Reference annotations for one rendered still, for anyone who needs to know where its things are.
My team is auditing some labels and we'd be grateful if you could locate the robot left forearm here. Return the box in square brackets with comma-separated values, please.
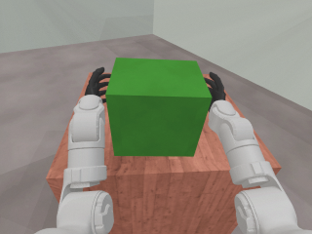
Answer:
[57, 95, 107, 227]

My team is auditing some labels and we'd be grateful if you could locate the robot right upper arm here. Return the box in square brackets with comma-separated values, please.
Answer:
[234, 186, 312, 234]

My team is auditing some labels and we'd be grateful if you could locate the robot right hand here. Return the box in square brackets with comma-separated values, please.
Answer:
[204, 72, 226, 112]

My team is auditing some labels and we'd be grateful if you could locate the robot left hand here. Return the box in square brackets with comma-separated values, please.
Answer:
[84, 67, 111, 103]

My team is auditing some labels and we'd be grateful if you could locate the pedestal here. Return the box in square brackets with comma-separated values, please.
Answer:
[46, 72, 282, 234]

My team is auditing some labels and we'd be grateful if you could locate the robot right forearm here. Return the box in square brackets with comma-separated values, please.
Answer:
[208, 99, 297, 224]

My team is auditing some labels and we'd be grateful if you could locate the carton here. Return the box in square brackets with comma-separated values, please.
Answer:
[105, 58, 213, 157]

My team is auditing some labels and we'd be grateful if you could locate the robot left upper arm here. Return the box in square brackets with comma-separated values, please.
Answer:
[34, 190, 114, 234]

